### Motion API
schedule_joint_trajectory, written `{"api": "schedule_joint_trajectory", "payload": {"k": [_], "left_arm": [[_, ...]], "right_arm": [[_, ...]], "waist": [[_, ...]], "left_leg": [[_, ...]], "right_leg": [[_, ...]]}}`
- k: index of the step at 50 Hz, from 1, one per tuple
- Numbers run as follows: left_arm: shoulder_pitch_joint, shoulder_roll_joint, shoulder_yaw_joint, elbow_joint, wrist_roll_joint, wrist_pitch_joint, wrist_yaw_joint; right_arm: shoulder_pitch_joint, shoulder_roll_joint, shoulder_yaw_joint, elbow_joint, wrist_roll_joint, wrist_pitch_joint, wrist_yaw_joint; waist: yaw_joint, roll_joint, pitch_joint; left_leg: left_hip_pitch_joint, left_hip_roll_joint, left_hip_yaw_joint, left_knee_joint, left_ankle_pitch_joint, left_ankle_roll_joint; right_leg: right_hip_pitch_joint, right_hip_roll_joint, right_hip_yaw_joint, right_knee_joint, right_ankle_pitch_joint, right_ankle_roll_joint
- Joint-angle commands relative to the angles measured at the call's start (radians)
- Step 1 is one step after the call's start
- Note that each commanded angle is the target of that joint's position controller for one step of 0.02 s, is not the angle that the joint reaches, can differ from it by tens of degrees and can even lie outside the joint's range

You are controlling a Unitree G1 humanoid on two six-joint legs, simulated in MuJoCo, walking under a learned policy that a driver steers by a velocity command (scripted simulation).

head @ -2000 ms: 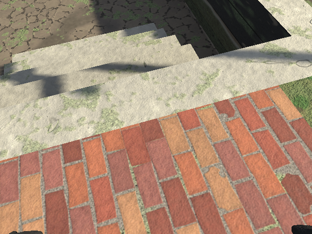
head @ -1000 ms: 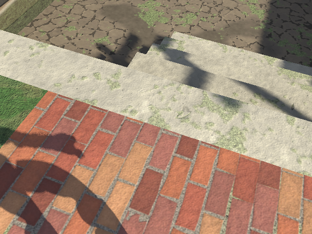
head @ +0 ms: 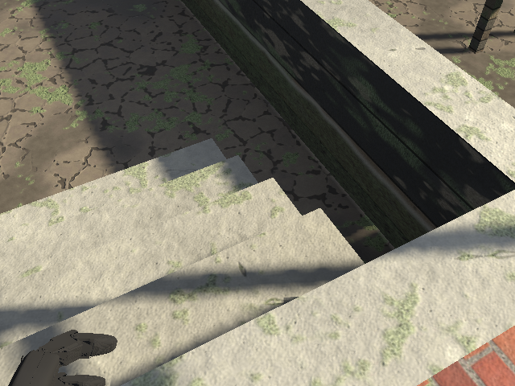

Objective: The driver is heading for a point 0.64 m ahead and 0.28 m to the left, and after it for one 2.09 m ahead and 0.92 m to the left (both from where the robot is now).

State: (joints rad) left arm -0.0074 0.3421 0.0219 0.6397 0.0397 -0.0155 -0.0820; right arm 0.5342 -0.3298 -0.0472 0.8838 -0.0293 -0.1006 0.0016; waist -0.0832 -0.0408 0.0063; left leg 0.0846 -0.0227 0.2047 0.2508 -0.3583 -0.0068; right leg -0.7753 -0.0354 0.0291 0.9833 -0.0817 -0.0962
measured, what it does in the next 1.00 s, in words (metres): goes down, turning left: right foot, then left foot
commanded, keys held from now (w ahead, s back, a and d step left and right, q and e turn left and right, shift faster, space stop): w+q+shift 0.60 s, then q+shift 0.40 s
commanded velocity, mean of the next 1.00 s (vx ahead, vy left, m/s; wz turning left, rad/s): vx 0.79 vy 0.00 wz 0.71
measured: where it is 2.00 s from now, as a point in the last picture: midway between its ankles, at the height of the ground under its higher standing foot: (195, 293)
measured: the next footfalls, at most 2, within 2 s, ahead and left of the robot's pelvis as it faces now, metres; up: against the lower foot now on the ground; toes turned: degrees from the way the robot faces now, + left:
right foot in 0.14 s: +0.32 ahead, -0.09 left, +0.00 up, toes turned +1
left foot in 0.50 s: +0.58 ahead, +0.11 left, +0.00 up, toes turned +21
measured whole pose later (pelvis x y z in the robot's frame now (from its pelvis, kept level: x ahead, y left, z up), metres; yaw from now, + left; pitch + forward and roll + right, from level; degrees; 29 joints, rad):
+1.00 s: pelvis +0.80 +0.13 -0.19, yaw +49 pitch +2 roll -4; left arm 0.45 0.25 0.03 0.83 0.08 -0.08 0.02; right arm 0.27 -0.30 0.02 0.71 -0.09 -0.06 0.10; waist 0.06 0.06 0.00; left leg -0.81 0.06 -0.06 1.40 -0.35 -0.08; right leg -0.27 0.00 -0.18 0.63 -0.38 0.00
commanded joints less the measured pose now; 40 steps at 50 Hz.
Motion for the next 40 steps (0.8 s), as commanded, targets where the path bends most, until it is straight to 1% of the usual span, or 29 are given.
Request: {"api": "schedule_joint_trajectory", "payload": {"k": [1, 4, 6, 7, 8, 9, 11, 14, 16, 18, 20, 21, 22, 23, 24, 25, 26, 27, 28, 29, 30, 31, 32, 33, 34, 36, 37, 38, 40], "left_arm": [[-0.089, -0.012, -0.035, -0.075, 0.003, -0.025, -0.019], [0.017, 0.036, -0.018, -0.037, 0.014, -0.031, 0.015], [0.403, 0.129, 0.031, 0.081, 0.025, -0.035, 0.052], [0.507, 0.230, 0.061, 0.115, 0.039, -0.039, 0.076], [0.484, 0.259, 0.069, 0.086, 0.045, -0.045, 0.083], [0.439, 0.191, 0.068, 0.100, 0.015, -0.043, 0.083], [0.340, 0.077, 0.047, 0.132, 0.008, -0.066, 0.078], [0.326, -0.003, 0.030, 0.162, -0.013, -0.089, 0.084], [0.330, -0.022, 0.025, 0.184, -0.037, -0.109, 0.081], [0.265, -0.036, 0.018, 0.185, -0.036, -0.122, 0.086], [0.279, 0.039, 0.036, 0.200, -0.026, -0.133, 0.108], [0.229, 0.064, 0.036, 0.178, -0.018, -0.146, 0.115], [0.163, 0.092, 0.040, 0.142, -0.035, -0.149, 0.117], [0.147, 0.086, 0.039, 0.130, -0.046, -0.156, 0.105], [0.061, 0.078, 0.036, 0.142, -0.058, -0.158, 0.101], [-0.030, 0.195, 0.079, 0.114, -0.069, -0.107, 0.115], [-0.040, 0.029, 0.036, 0.095, -0.044, -0.086, 0.095], [0.108, -0.034, 0.004, -0.025, -0.006, -0.088, 0.114], [0.196, 0.030, 0.007, -0.003, 0.015, -0.098, 0.113], [0.207, 0.073, 0.024, 0.048, 0.022, -0.088, 0.111], [0.216, 0.047, 0.022, 0.054, 0.056, -0.075, 0.110], [0.205, 0.056, 0.013, 0.011, 0.064, -0.064, 0.108], [0.142, 0.051, 0.007, 0.006, 0.063, -0.044, 0.104], [0.200, 0.045, 0.013, 0.047, 0.039, -0.033, 0.103], [0.114, 0.081, 0.033, 0.031, 0.011, -0.042, 0.108], [0.131, -0.047, -0.007, 0.011, 0.014, -0.040, 0.069], [0.246, -0.240, -0.090, -0.004, 0.106, -0.019, 0.020], [0.348, -0.197, -0.058, 0.003, 0.076, -0.001, -0.003], [0.538, -0.071, -0.021, 0.041, 0.055, 0.009, -0.015]], "right_arm": [[-0.053, -0.096, 0.007, -0.041, 0.020, -0.022, 0.004], [-0.039, -0.204, -0.007, -0.001, 0.018, -0.008, -0.003], [-0.085, -0.226, -0.012, -0.001, 0.025, 0.011, -0.007], [-0.050, -0.095, 0.010, -0.034, 0.015, 0.011, 0.003], [0.051, 0.005, 0.025, -0.076, 0.063, 0.007, 0.002], [-0.080, -0.092, 0.002, -0.096, 0.055, 0.017, -0.010], [-0.124, -0.049, 0.004, -0.086, 0.048, 0.026, -0.002], [-0.101, 0.016, -0.002, -0.061, 0.024, 0.084, 0.020], [-0.201, 0.037, -0.003, -0.105, 0.016, 0.111, 0.027], [-0.320, 0.063, 0.011, -0.156, 0.019, 0.107, 0.040], [-0.322, 0.045, 0.015, -0.158, 0.008, 0.099, 0.069], [-0.145, 0.012, -0.006, -0.098, 0.001, 0.100, 0.070], [-0.014, -0.026, -0.022, -0.061, 0.012, 0.105, 0.061], [0.051, -0.060, -0.038, -0.044, 0.022, 0.104, 0.046], [0.192, -0.098, -0.061, 0.002, -0.002, 0.111, 0.027], [0.392, -0.205, -0.106, 0.037, 0.021, 0.127, 0.020], [0.237, -0.200, -0.083, 0.013, 0.045, 0.126, 0.015], [0.043, -0.213, -0.064, -0.045, 0.059, 0.116, 0.007], [-0.041, -0.173, -0.061, -0.119, 0.038, 0.103, -0.006], [-0.099, -0.134, -0.053, -0.131, 0.014, 0.092, -0.011], [-0.134, -0.139, -0.046, -0.134, 0.005, 0.080, -0.013], [-0.163, -0.224, -0.058, -0.149, 0.001, 0.060, -0.026], [-0.168, -0.235, -0.068, -0.130, -0.007, 0.048, -0.030], [-0.155, -0.196, -0.059, -0.118, -0.020, 0.036, -0.020], [-0.108, -0.116, -0.042, -0.089, 0.003, 0.025, -0.021], [-0.173, -0.063, -0.022, -0.101, 0.036, 0.034, -0.034], [-0.083, 0.107, 0.077, -0.075, -0.132, -0.026, 0.033], [-0.111, -0.014, 0.034, -0.075, -0.111, -0.037, 0.050], [-0.192, -0.120, 0.013, -0.149, 0.007, -0.052, 0.046]], "waist": [[0.078, 0.041, 0.178], [0.162, 0.120, 0.050], [0.358, 0.145, -0.149], [0.312, -0.022, -0.287], [0.213, -0.153, -0.452], [0.240, -0.006, -0.330], [0.154, 0.005, -0.052], [0.071, -0.030, 0.041], [0.052, -0.040, 0.107], [0.021, -0.056, 0.179], [0.009, -0.033, 0.126], [-0.075, -0.036, 0.008], [-0.150, -0.048, -0.071], [-0.180, -0.062, -0.117], [-0.271, -0.082, -0.141], [-0.441, 0.060, -0.222], [-0.308, 0.409, 0.085], [-0.045, 0.450, 0.049], [0.021, 0.180, 0.010], [0.063, -0.043, 0.070], [0.108, -0.112, 0.088], [0.158, -0.068, 0.024], [0.136, -0.006, 0.050], [0.135, 0.063, 0.024], [0.105, -0.022, 0.060], [0.117, -0.021, 0.011], [0.087, 0.133, 0.075], [0.157, 0.132, 0.087], [0.310, -0.041, 0.149]], "left_leg": [[-0.285, 0.222, -0.115, -0.265, 0.635, 0.144], [-0.110, 0.263, -0.119, -0.006, 1.301, 0.152], [-0.276, 0.225, -0.128, 0.515, 1.145, 0.130], [-0.486, 0.107, -0.155, 0.915, 0.304, 0.131], [-0.729, 0.015, -0.289, 1.211, -0.118, 0.123], [-0.812, 0.055, -0.300, 1.214, 0.010, 0.131], [-0.811, 0.124, -0.281, 1.113, 0.099, 0.123], [-0.716, 0.168, -0.278, 1.043, 0.140, 0.100], [-0.755, 0.177, -0.252, 0.960, 0.195, 0.091], [-0.665, 0.146, -0.178, 0.699, 0.382, 0.097], [-0.427, 0.062, -0.051, 0.598, 0.497, 0.109], [-0.259, 0.018, 0.004, 0.755, 0.639, 0.146], [-0.152, -0.012, 0.009, 0.807, 0.591, 0.168], [-0.061, -0.028, 0.023, 0.755, 0.697, 0.196], [0.021, 0.041, -0.111, 0.679, 0.777, 0.252], [0.401, -0.038, -0.119, 0.714, 0.249, 0.296], [0.113, 0.004, -0.255, 0.500, 0.595, 0.378], [0.076, 0.130, -0.666, 0.356, 0.783, 0.460], [-0.075, 0.250, -0.908, 0.183, 0.459, 0.478], [-0.251, 0.214, -0.884, 0.267, 0.413, 0.447], [-0.363, 0.166, -0.812, 0.364, 0.498, 0.416], [-0.462, 0.182, -0.832, 0.245, 0.307, 0.403], [-0.580, 0.151, -0.810, 0.203, 0.330, 0.406], [-0.611, 0.139, -0.770, 0.280, 0.470, 0.387], [-0.613, 0.054, -0.687, 0.417, 0.317, 0.332], [-0.826, -0.099, -0.523, 0.496, 0.050, 0.231], [-1.024, -0.239, -0.280, 0.659, -0.256, 0.095], [-1.152, -0.245, -0.258, 0.635, -0.319, 0.113], [-1.129, -0.297, -0.326, 0.862, -0.378, 0.081]], "right_leg": [[0.244, 0.036, -0.136, -0.246, 0.088, -0.022], [0.476, 0.104, -0.140, -0.308, -0.045, -0.046], [0.940, 0.067, -0.039, -0.405, -0.090, -0.061], [1.161, -0.204, 0.256, -0.422, -0.401, -0.054], [1.298, -0.446, 0.703, -0.563, -0.463, -0.104], [1.153, -0.392, 0.622, -0.644, -0.409, -0.097], [0.869, -0.304, 0.347, -0.697, -0.207, -0.075], [0.661, -0.234, 0.101, -0.770, -0.103, -0.015], [0.607, -0.206, -0.045, -0.803, 0.060, 0.017], [0.455, -0.106, -0.220, -0.823, 0.146, 0.040], [0.389, -0.096, -0.297, -0.784, 0.276, 0.038], [0.396, -0.119, -0.316, -0.633, 0.598, 0.042], [0.400, -0.121, -0.334, -0.478, 0.850, 0.061], [0.394, -0.110, -0.333, -0.352, 0.799, 0.069], [0.408, -0.163, -0.302, -0.102, 0.612, 0.114], [0.120, -0.065, -0.244, 0.509, 0.595, 0.088], [-0.098, 0.124, -0.222, 0.926, -0.448, 0.100], [-0.268, 0.105, -0.022, 0.789, -0.446, 0.138], [-0.175, 0.040, 0.050, 0.639, -0.379, 0.148], [-0.088, -0.007, 0.078, 0.551, -0.351, 0.150], [-0.064, -0.014, 0.078, 0.495, -0.385, 0.150], [0.048, -0.006, 0.061, 0.258, -0.403, 0.157], [0.164, -0.002, 0.009, 0.179, -0.332, 0.159], [0.248, 0.015, -0.024, 0.226, -0.069, 0.134], [0.200, 0.003, 0.041, 0.040, 0.213, 0.113], [0.546, 0.096, -0.060, -0.192, 0.550, 0.101], [0.796, 0.016, 0.095, -0.359, 0.553, 0.114], [1.001, 0.084, -0.064, -0.275, 0.513, 0.121], [1.141, 0.061, -0.092, -0.649, 0.617, 0.094]]}}
Velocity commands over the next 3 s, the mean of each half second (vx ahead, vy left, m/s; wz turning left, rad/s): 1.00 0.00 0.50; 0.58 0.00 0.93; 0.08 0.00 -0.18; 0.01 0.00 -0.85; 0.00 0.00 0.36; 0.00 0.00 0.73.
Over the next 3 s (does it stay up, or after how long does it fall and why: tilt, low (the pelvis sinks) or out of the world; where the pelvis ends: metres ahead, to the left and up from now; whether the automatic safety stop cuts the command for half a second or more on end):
stays up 0.75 0.19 -0.17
